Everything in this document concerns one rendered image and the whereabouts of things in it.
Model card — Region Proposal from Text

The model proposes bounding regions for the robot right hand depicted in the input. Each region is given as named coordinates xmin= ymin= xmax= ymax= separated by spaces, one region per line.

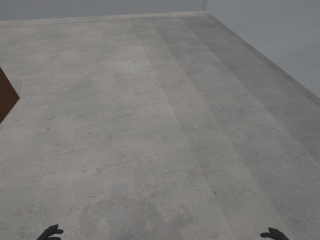
xmin=260 ymin=227 xmax=289 ymax=240

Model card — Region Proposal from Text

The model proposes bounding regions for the pedestal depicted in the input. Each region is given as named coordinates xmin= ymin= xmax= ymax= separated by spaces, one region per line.
xmin=0 ymin=67 xmax=20 ymax=124

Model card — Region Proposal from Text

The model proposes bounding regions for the robot left hand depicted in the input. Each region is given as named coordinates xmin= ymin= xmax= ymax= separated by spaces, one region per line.
xmin=37 ymin=224 xmax=64 ymax=240

